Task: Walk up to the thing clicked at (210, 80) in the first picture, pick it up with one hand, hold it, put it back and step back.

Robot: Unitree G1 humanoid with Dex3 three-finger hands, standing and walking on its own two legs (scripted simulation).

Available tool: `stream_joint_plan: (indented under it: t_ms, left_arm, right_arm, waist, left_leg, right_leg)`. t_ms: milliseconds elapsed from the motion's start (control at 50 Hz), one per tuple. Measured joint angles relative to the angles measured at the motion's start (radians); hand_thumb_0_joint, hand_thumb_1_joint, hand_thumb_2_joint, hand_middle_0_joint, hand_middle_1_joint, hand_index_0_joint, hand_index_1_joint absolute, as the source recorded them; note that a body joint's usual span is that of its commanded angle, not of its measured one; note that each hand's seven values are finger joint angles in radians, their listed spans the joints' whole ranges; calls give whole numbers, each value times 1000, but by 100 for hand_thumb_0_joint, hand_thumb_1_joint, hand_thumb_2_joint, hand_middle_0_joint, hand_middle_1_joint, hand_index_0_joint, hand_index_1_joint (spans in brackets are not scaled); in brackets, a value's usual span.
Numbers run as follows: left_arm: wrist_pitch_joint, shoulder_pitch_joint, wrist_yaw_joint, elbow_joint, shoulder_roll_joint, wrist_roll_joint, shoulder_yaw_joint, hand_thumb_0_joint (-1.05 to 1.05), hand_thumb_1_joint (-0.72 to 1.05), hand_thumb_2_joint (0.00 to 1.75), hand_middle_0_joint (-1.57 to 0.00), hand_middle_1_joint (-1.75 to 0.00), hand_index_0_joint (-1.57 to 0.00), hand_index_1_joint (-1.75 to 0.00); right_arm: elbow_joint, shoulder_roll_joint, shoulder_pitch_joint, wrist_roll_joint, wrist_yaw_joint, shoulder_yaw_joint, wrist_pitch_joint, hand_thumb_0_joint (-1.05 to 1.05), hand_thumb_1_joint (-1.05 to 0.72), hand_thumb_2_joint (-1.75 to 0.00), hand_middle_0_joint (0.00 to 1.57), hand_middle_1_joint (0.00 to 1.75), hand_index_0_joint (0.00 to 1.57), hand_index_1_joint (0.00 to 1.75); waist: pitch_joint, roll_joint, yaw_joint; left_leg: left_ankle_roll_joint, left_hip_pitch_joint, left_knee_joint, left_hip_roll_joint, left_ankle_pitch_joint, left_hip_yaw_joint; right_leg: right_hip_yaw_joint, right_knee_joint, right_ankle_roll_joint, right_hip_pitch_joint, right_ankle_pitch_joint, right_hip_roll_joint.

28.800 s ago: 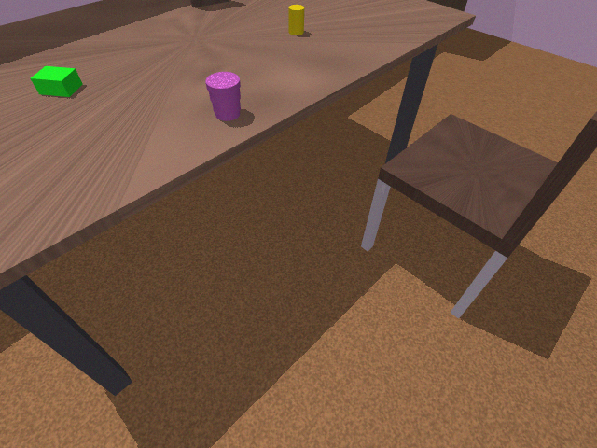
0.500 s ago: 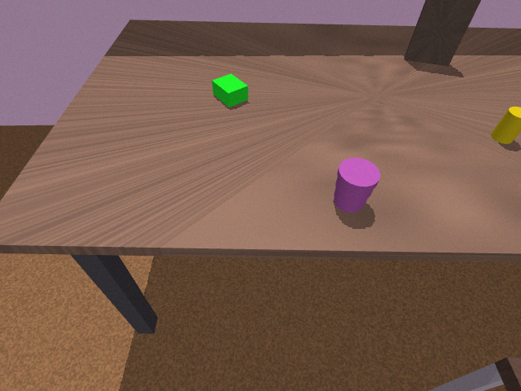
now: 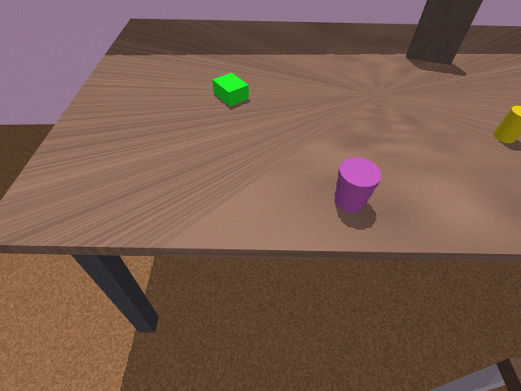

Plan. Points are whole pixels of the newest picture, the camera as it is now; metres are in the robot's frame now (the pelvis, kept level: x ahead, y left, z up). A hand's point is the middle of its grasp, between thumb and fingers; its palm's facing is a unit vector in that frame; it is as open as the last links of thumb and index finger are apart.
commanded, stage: stand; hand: right
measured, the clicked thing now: (354, 187) +0.47 -0.19 +0.01
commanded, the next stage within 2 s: step back in 0.82 s
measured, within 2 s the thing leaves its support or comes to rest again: neither
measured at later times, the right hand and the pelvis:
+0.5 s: hand out of the picture +0.07 -0.25 -0.16, palm faces -0.04 +0.94 -0.35, open 7.4 cm; pelvis +0.00 +0.00 +0.00, yaw +0 degrees
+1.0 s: hand out of the picture +0.06 -0.26 -0.17, palm faces -0.03 +0.93 -0.37, open 7.4 cm; pelvis -0.03 +0.01 -0.01, yaw +0 degrees
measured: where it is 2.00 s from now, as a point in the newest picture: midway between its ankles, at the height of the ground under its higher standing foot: outside the picture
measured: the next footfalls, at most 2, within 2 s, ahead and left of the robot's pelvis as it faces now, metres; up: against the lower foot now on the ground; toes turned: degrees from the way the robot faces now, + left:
right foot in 1.52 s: -0.10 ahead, -0.08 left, +0.00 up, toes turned +0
left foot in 1.90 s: -0.16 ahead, +0.17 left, +0.00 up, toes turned -3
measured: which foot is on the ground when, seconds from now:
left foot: down 0.00-1.00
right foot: down 0.00-1.00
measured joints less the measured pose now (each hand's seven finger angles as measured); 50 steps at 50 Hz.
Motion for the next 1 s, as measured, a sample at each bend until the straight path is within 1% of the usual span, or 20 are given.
stream_joint_plan:
  t_ms: [320, 820, 860, 940, 980, 1000]
  left_arm:
    - [-5, 1, 3, -2, 1, 0, -4, 1, 91, 89, -20, -30, -20, -30]
    - [-3, 0, 1, -3, 2, 1, -3, 1, 91, 89, -20, -30, -20, -30]
    - [3, -4, 1, -21, 4, -7, 12, 1, 91, 89, -20, -30, -20, -30]
    - [13, -30, 9, -73, 17, -16, 37, 0, 90, 89, -20, -30, -20, -30]
    - [22, -43, 10, -96, 22, -14, 44, 0, 90, 89, -20, -30, -20, -30]
    - [27, -50, 11, -108, 23, -10, 46, 0, 90, 89, -20, -30, -20, -30]
  right_arm:
    - [3, 0, -1, 0, 2, -3, 2, 0, -91, -90, 20, 30, 20, 30]
    - [7, 3, 4, 0, 1, -7, -1, 0, -91, -90, 20, 30, 20, 30]
    - [-5, 0, -6, 5, 6, -14, 8, 0, -91, -90, 20, 30, 20, 30]
    - [-45, -18, -40, 17, 8, -31, 24, 0, -91, -90, 20, 30, 20, 30]
    - [-66, -33, -51, 19, 8, -41, 33, 0, -91, -90, 20, 30, 20, 30]
    - [-76, -41, -54, 18, 9, -46, 39, 0, -91, -90, 20, 30, 20, 30]
  waist:
    - [-1, 2, -2]
    - [-4, -1, -1]
    - [9, 0, -2]
    - [74, 7, -4]
    - [98, 12, -6]
    - [110, 11, -6]
  left_leg:
    - [-1, -1, 2, 4, -4, -1]
    - [3, 5, -7, -3, 0, 4]
    - [5, -23, 30, -3, -12, 2]
    - [11, -101, 143, 0, -45, -5]
    - [27, -154, 222, -4, -56, -8]
    - [37, -183, 285, -13, -92, -10]
  right_leg:
    - [-1, -6, -1, 3, 0, 4]
    - [4, -3, 3, 2, -1, -3]
    - [2, 27, 2, -22, -9, -3]
    - [-2, 103, -5, -81, -26, 1]
    - [-5, 140, -5, -112, -34, -2]
    - [-3, 161, -4, -128, -39, -8]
